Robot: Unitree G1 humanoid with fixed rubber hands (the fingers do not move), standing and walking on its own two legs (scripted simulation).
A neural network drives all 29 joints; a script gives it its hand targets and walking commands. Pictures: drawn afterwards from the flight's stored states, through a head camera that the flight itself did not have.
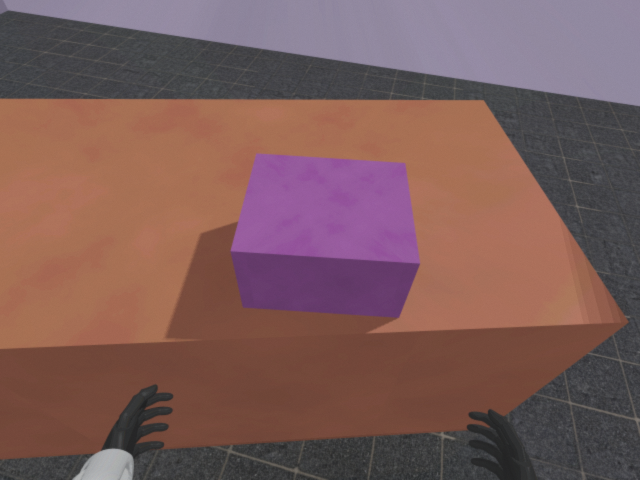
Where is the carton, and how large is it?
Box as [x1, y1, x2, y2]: [230, 153, 419, 317]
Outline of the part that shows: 256,153 230,251 243,307 398,317 419,264 405,164 397,162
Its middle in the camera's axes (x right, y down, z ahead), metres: +0.01 -0.01 +0.67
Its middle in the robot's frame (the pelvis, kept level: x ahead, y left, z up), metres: +0.50 +0.02 -0.03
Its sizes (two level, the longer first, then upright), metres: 0.267 0.226 0.153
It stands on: a pedestal, 0.67 m high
